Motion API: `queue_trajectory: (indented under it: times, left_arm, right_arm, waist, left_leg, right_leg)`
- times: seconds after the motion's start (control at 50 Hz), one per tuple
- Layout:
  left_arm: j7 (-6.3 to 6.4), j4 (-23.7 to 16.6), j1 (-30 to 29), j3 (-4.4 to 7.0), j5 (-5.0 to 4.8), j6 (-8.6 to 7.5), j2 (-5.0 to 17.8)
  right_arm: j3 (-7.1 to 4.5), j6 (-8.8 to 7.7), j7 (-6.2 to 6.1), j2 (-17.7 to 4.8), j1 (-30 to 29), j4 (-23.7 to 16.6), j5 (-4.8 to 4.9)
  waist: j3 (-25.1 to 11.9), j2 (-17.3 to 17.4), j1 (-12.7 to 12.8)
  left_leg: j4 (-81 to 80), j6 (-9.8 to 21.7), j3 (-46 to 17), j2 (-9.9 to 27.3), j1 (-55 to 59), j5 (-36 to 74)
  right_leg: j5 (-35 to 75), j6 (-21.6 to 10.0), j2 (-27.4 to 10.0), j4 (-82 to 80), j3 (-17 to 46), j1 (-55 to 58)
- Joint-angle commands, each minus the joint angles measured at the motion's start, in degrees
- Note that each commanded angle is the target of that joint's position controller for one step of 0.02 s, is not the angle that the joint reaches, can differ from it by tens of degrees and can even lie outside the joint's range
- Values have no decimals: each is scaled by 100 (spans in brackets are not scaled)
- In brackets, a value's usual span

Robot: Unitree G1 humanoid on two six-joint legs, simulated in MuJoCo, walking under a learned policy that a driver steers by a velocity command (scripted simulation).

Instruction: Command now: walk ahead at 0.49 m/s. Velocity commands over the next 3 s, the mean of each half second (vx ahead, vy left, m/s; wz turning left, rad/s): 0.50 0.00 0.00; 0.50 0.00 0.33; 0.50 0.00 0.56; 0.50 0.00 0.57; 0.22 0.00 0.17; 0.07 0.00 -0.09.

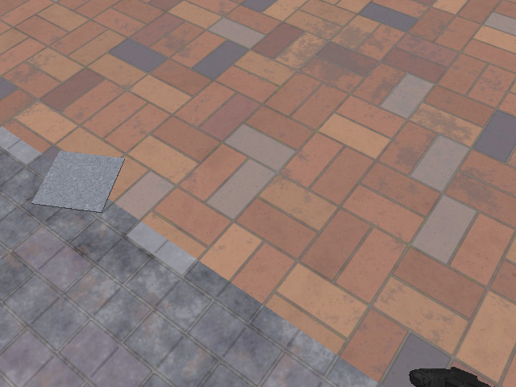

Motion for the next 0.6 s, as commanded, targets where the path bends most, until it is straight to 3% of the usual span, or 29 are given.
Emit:
queue_trajectory:
  times: [0.02,0.04,0.06,0.08,0.1,0.14,0.18,0.22,0.26,0.38,0.46,0.5,0.54,0.56,0.58,0.6]
  left_arm:
    - [69,-203,-265,215,27,-4,1089]
    - [21,-321,-349,172,-1,-13,969]
    - [-38,-392,358,52,-64,6,242]
    - [-34,-307,234,191,-17,32,799]
    - [-48,-539,-403,234,20,12,946]
    - [-101,-596,-808,247,58,32,817]
    - [-174,-534,-621,192,135,182,504]
    - [-223,-598,-792,187,150,254,432]
    - [-245,-794,-1360,196,144,296,499]
    - [-263,-1208,-2811,136,45,296,468]
    - [-251,-1394,-3436,121,39,271,501]
    - [-246,-1482,-3581,138,40,234,553]
    - [-216,-1434,-3292,182,46,174,625]
    - [-177,-1269,-2748,236,50,133,705]
    - [-123,-938,-1759,317,79,68,839]
    - [-43,-695,-708,448,223,3,1232]
  right_arm:
    - [-315,-111,-165,-865,1959,400,4]
    - [-423,-132,-244,-1162,2783,579,-117]
    - [-529,-136,-231,-1618,2987,597,-256]
    - [-497,-90,-143,-1289,2706,613,9]
    - [-428,-99,-123,-1019,1971,492,90]
    - [-305,-212,-89,-541,1627,543,32]
    - [-234,-316,-124,-387,1827,750,34]
    - [-252,-404,-128,-531,2116,919,64]
    - [-266,-417,-121,-661,2335,1014,67]
    - [-199,-384,-139,-642,3048,1209,75]
    - [-175,-348,-201,-667,3413,1348,5]
    - [-190,-329,-242,-731,3442,1403,-37]
    - [-202,-317,-275,-779,3278,1415,-44]
    - [-213,-310,-279,-839,3178,1415,-37]
    - [-213,-297,-259,-865,3033,1393,-1]
    - [-165,-323,-233,-741,2930,1230,70]
  waist:
    - [-881,-569,-1232]
    - [-1389,-224,-1533]
    - [-1925,1017,-997]
    - [-1835,410,-1015]
    - [-747,153,-728]
    - [-67,-213,-408]
    - [-83,-76,-155]
    - [-35,23,-110]
    - [105,96,-188]
    - [160,237,-623]
    - [193,308,-818]
    - [230,334,-790]
    - [132,355,-560]
    - [-115,384,-312]
    - [-605,233,119]
    - [-1299,-60,496]
  left_leg:
    - [-519,365,-119,-230,2473,-96]
    - [-622,643,-1030,637,3754,-789]
    - [-632,1457,-3670,2374,5197,-775]
    - [-1624,1754,-4909,2456,4924,-1860]
    - [-2022,1495,-3958,2249,3918,-2293]
    - [-2384,1099,-2896,1782,2590,-1136]
    - [-2545,846,-2199,1454,2020,-469]
    - [-2645,807,-1801,1320,1921,31]
    - [-2793,739,-1543,1226,1975,188]
    - [-2687,382,-1101,1032,2677,1202]
    - [-2399,461,-1099,1230,3509,1730]
    - [-2195,514,-1133,1410,3863,2096]
    - [-1705,432,-1092,1461,3879,3130]
    - [-1139,362,-1084,1413,3788,3838]
    - [-126,259,-941,1204,3449,3851]
    - [1304,163,-828,956,2291,2334]
  right_leg:
    - [7092,13,-1532,2636,194,-762]
    - [5328,-34,-1293,4132,81,-1765]
    - [-126,125,-282,6428,-191,-3740]
    - [-600,29,-109,7147,305,-4641]
    - [96,-28,-532,6828,363,-4953]
    - [530,1,-845,6215,327,-4448]
    - [603,143,-996,5750,267,-3896]
    - [773,242,-1080,5435,114,-4014]
    - [1225,336,-1211,4991,-30,-4437]
    - [2337,470,-1111,3268,-376,-4773]
    - [2194,382,-929,2612,-465,-4879]
    - [1839,265,-862,2378,-457,-4844]
    - [1378,88,-664,2062,-498,-4176]
    - [1216,-9,-478,1882,-526,-3452]
    - [1467,-146,-379,1488,-546,-2237]
    - [1177,-398,-1266,1457,348,-606]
